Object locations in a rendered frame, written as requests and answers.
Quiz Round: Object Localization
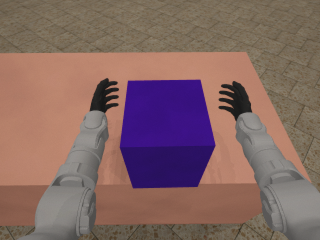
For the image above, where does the robot left hand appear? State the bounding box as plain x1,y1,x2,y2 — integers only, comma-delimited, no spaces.
89,78,119,113

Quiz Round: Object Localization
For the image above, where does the left robot forearm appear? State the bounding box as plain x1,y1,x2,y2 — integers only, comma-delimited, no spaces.
34,110,109,228

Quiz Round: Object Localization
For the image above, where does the robot right upper arm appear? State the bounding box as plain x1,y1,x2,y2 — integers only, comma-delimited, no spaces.
260,179,320,240

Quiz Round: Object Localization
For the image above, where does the robot left upper arm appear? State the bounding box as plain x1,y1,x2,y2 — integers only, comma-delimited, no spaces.
17,185,97,240

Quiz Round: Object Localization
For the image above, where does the right robot forearm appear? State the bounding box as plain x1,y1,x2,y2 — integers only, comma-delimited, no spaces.
235,112,320,196

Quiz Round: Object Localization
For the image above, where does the carton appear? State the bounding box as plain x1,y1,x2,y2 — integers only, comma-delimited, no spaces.
120,79,216,189

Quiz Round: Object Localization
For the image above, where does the robot right hand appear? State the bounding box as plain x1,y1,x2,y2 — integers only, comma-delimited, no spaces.
218,81,252,122

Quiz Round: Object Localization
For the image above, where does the pedestal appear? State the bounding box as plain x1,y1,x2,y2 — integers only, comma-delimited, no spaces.
0,52,312,226

